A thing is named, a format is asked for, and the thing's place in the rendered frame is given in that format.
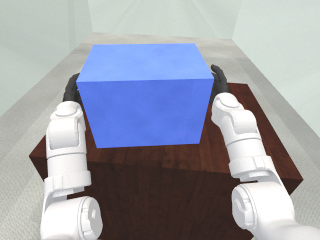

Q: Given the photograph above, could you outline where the right robot upper arm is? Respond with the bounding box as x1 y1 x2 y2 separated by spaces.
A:
231 181 320 240

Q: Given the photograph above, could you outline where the left robot forearm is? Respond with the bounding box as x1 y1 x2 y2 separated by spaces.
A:
40 101 92 239

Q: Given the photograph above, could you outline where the pedestal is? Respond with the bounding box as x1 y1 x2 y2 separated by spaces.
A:
29 82 304 240

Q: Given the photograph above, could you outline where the robot left hand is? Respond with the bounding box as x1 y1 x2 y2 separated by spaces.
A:
62 73 85 111

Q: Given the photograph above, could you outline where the carton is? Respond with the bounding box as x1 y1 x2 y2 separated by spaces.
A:
76 43 215 148

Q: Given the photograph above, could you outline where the robot right hand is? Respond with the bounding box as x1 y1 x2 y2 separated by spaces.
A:
209 64 229 105

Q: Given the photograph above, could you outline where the right robot forearm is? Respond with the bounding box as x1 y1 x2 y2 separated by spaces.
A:
211 92 295 218

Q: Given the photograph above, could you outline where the left robot upper arm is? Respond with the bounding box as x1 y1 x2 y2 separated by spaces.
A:
41 196 103 240

